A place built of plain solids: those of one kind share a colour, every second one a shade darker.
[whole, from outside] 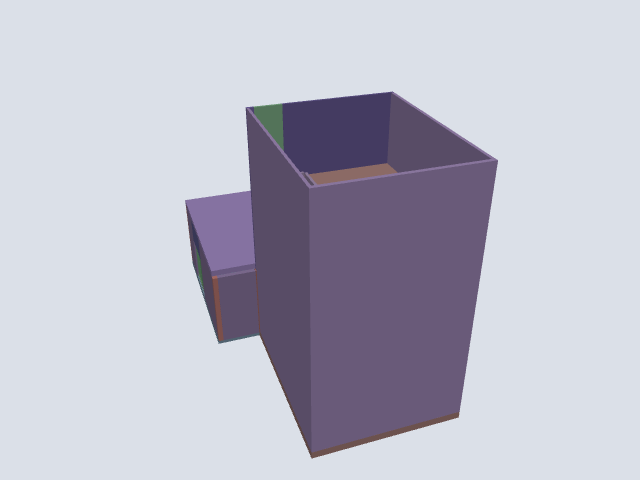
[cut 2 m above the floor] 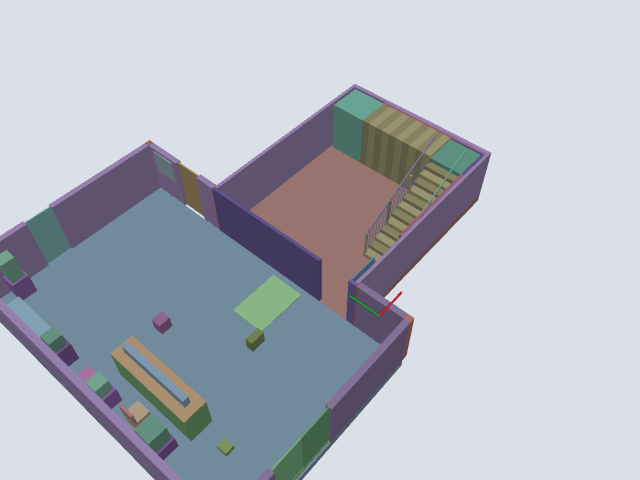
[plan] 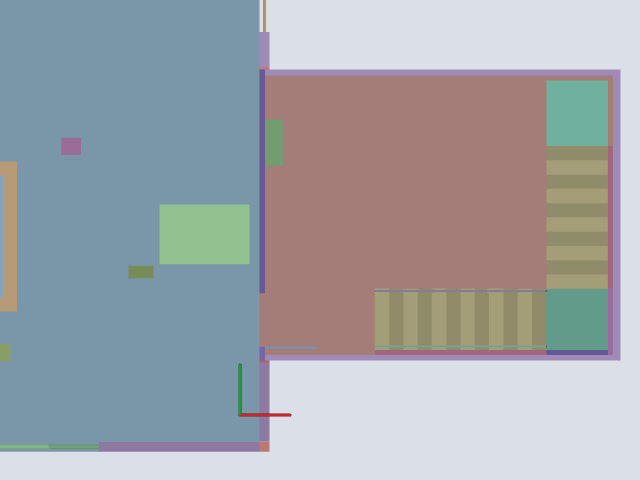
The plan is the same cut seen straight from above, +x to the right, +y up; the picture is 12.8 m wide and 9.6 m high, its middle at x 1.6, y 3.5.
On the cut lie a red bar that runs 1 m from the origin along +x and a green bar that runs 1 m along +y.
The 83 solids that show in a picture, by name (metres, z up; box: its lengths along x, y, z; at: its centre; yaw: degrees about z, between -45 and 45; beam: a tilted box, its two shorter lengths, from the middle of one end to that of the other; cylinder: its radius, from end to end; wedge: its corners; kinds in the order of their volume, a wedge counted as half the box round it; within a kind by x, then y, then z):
{
 "wall_1": {"box": [0.2, 10.55, 3.2], "at": [-6.36, 4.74, 1.6]},
 "wall_2": {"box": [1.43, 0.2, 3.2], "at": [-5.54, -0.64, 1.6]},
 "wall_3": {"box": [1.98, 0.2, 3.2], "at": [-5.27, 10.11, 1.6]},
 "wall_4": {"box": [3.77, 0.2, 3.2], "at": [-1.49, 10.11, 1.6]},
 "wall_5": {"box": [3.22, 0.2, 3.2], "at": [-1.22, -0.64, 1.6]},
 "wall_6": {"box": [0.2, 1.58, 3.2], "at": [0.49, 0.25, 1.6]},
 "wall_7": {"box": [0.2, 0.71, 3.2], "at": [0.49, 7.31, 1.6]},
 "wall_8": {"box": [0.2, 1.35, 3.2], "at": [0.49, 9.34, 1.6]},
 "wall_9": {"box": [6.96, 0.11, 10.08], "at": [3.98, 1.15, 5.04]},
 "wall_10": {"box": [6.96, 0.12, 10.08], "at": [3.98, 6.85, 5.04]},
 "wall_11": {"box": [0.15, 5.82, 10.08], "at": [7.53, 4.0, 5.04]},
 "lobby_floor_slab_1": {"box": [6.85, 10.95, 0.3], "at": [-3.03, 4.74, -0.15]},
 "lobby_ceiling_slab_1": {"box": [6.85, 10.95, 0.25], "at": [-3.03, 4.74, 3.32]},
 "floor_slab_1": {"box": [2.15, 5.59, 0.29], "at": [1.57, 3.99, 7.01]},
 "floor_slab_2": {"box": [7.22, 5.82, 0.3], "at": [4.0, 4.0, -0.15]},
 "tread_slab_1": {"box": [0.29, 1.23, 0.15], "at": [2.84, 1.91, 0.08]},
 "tread_slab_2": {"box": [0.29, 1.23, 0.3], "at": [3.13, 1.91, 0.15]},
 "tread_slab_3": {"box": [0.29, 1.23, 0.45], "at": [3.41, 1.91, 0.22]},
 "tread_slab_4": {"box": [0.29, 1.23, 0.59], "at": [3.7, 1.91, 0.3]},
 "tread_slab_5": {"box": [0.29, 1.23, 0.75], "at": [3.98, 1.91, 0.37]},
 "tread_slab_6": {"box": [0.29, 1.23, 0.9], "at": [4.27, 1.91, 0.45]},
 "tread_slab_7": {"box": [0.29, 1.23, 1.05], "at": [4.55, 1.91, 0.52]},
 "tread_slab_8": {"box": [0.29, 1.23, 1.2], "at": [4.84, 1.91, 0.6]},
 "tread_slab_9": {"box": [0.29, 1.23, 1.34], "at": [5.13, 1.91, 0.67]},
 "tread_slab_10": {"box": [0.29, 1.23, 1.49], "at": [5.41, 1.91, 0.75]},
 "tread_slab_11": {"box": [0.29, 1.23, 1.64], "at": [5.7, 1.91, 0.82]},
 "tread_slab_12": {"box": [0.29, 1.23, 1.79], "at": [5.99, 1.91, 0.9]},
 "tread_slab_13": {"box": [1.23, 0.29, 2.09], "at": [6.74, 2.67, 1.04]},
 "tread_slab_14": {"box": [1.23, 0.29, 2.24], "at": [6.74, 2.95, 1.12]},
 "tread_slab_15": {"box": [1.23, 0.29, 2.38], "at": [6.74, 3.24, 1.19]},
 "tread_slab_16": {"box": [1.23, 0.29, 2.53], "at": [6.74, 3.52, 1.27]},
 "tread_slab_17": {"box": [1.23, 0.29, 2.68], "at": [6.74, 3.81, 1.34]},
 "tread_slab_18": {"box": [1.23, 0.29, 2.83], "at": [6.74, 4.1, 1.42]},
 "tread_slab_19": {"box": [1.23, 0.29, 2.98], "at": [6.74, 4.38, 1.49]},
 "tread_slab_20": {"box": [1.23, 0.29, 3.13], "at": [6.74, 4.67, 1.56]},
 "tread_slab_21": {"box": [1.23, 0.29, 3.28], "at": [6.74, 4.95, 1.64]},
 "tread_slab_22": {"box": [1.23, 0.29, 3.43], "at": [6.74, 5.24, 1.71]},
 "landing_slab_1": {"box": [1.24, 1.23, 1.94], "at": [6.74, 1.92, 0.97]},
 "landing_slab_2": {"box": [1.23, 1.31, 3.58], "at": [6.74, 6.03, 1.79]},
 "wall_wall_1": {"box": [3.43, 0.1, 9.56], "at": [4.41, 1.25, 4.78]},
 "wall_wall_2": {"box": [0.1, 2.85, 9.56], "at": [7.41, 3.96, 4.78]},
 "wall_cheek_1": {"box": [0.11, 0.28, 10.08], "at": [0.45, 1.23, 5.04]},
 "wall_cheek_2": {"box": [0.11, 4.47, 10.08], "at": [0.45, 4.67, 5.04]},
 "lobby_desk_body_1": {"box": [0.75, 3.0, 1.15], "at": [-4.83, 3.57, 0.57]},
 "wall_land_far_wall_1": {"box": [0.1, 1.33, 9.56], "at": [7.41, 1.86, 4.78]},
 "wall_land_wall_1": {"box": [1.23, 0.1, 9.56], "at": [6.74, 1.25, 4.78]},
 "wall_head_1": {"box": [0.11, 1.07, 8.01], "at": [0.45, 1.9, 6.07]},
 "lobby_planter_box_1": {"box": [0.55, 0.55, 0.65], "at": [-5.93, 4.69, 0.32]},
 "lobby_planter_box_2": {"box": [0.55, 0.55, 0.8], "at": [-5.93, 6.68, 0.4]},
 "lobby_planter_box_3": {"box": [0.7, 0.7, 0.5], "at": [-5.86, 2.59, 0.25]},
 "lobby_planter_box_4": {"box": [0.55, 0.55, 0.8], "at": [-5.36, 9.69, 0.4]},
 "lobby_planter_plant_1": {"box": [0.43, 0.43, 0.5], "at": [-5.93, 4.69, 0.9]},
 "lobby_planter_plant_2": {"box": [0.43, 0.43, 0.5], "at": [-5.93, 6.68, 1.05]},
 "lobby_planter_plant_3": {"box": [0.58, 0.58, 0.7], "at": [-5.86, 2.59, 0.85]},
 "lobby_planter_plant_4": {"box": [0.43, 0.43, 0.9], "at": [-5.37, 9.69, 1.25]},
 "lobby_seats_seat_1": {"box": [0.6, 1.8, 0.45], "at": [-5.96, 8.37, 0.22]},
 "wall_head_lobby_entrance_1": {"box": [2.0, 0.2, 1.1], "at": [-3.83, -0.64, 2.65]},
 "guard_panel_1": {"box": [3.45, 0.1, 1.1], "at": [4.38, 2.6, 7.71]},
 "lobby_entrance_leaf_1": {"box": [1.0, 0.05, 1.98], "at": [-4.33, -0.64, 1.11]},
 "lobby_entrance_leaf_2": {"box": [1.0, 0.05, 2.05], "at": [-3.33, -0.64, 1.07]},
 "lobby_runner_top_1": {"box": [1.8, 1.2, 0.08], "at": [-0.71, 3.61, -0.01]},
 "lobby_desk_screen_1": {"box": [0.19, 2.44, 0.35], "at": [-4.83, 3.57, 1.36]},
 "wallpost_1": {"box": [0.2, 0.2, 3.2], "at": [0.49, -0.64, 1.6]},
 "wallpost_2": {"box": [0.2, 0.046, 3.2], "at": [0.49, 1.07, 1.6]},
 "lobby_lift_leaf_1": {"box": [0.06, 1.0, 2.1], "at": [0.49, 8.16, 1.05]},
 "lobby_desk_chair_seat_1": {"box": [0.5, 0.5, 0.48], "at": [-5.71, 3.57, 0.24]},
 "lobby_parcel_box_1": {"box": [0.5, 0.45, 0.2], "at": [-5.89, 5.66, 0.1]},
 "lobby_parcel_box_2": {"box": [0.4, 0.35, 0.45], "at": [-3.38, 5.37, 0.22]},
 "door_front_leaf_open_1": {"box": [1.05, 0.045, 2.05], "at": [1.02, 1.34, 1.03]},
 "lobby_back_door_leaf_1": {"box": [0.9, 0.05, 2.1], "at": [-3.83, 10.11, 1.05]},
 "lobby_desk_counter_1": {"box": [0.75, 3.0, 0.04], "at": [-4.83, 3.57, 1.17]},
 "lobby_left_box_1": {"box": [0.3, 0.35, 0.2], "at": [-4.74, 1.25, 0.1]},
 "lobby_left_box_2": {"box": [0.5, 0.25, 0.45], "at": [-1.98, 2.86, 0.22]},
 "lobby_board_panel_1": {"box": [0.04, 0.9, 0.9], "at": [0.37, 9.32, 1.45]},
 "lobby_desk_chair_back_1": {"box": [0.08, 0.5, 0.47], "at": [-5.92, 3.57, 0.71]},
 "posts_1": {"box": [0.07, 0.07, 1.0], "at": [2.74, 2.48, 0.65]},
 "posts_2": {"box": [0.07, 0.07, 0.99], "at": [3.86, 2.48, 1.24]},
 "posts_3": {"box": [0.07, 0.07, 1.12], "at": [4.97, 2.48, 1.76]},
 "lobby_entrance_leaf_rail_1": {"box": [1.0, 0.09, 0.12], "at": [-4.33, -0.64, 0.06]},
 "lobby_entrance_leaf_rail_2": {"box": [1.0, 0.09, 0.05], "at": [-3.33, -0.64, 0.02]},
 "furn_bench_top_1": {"box": [0.36, 0.93, 0.035], "at": [0.69, 5.45, 0.43]},
 "rail_top_1": {"beam": [0.047, 0.047], "from": [2.7, 2.48, 1.14], "to": [6.13, 2.48, 2.92]},
 "handrail_rail_1": {"beam": [0.045, 0.045], "from": [2.7, 1.37, 1.14], "to": [6.13, 1.37, 2.92]}
}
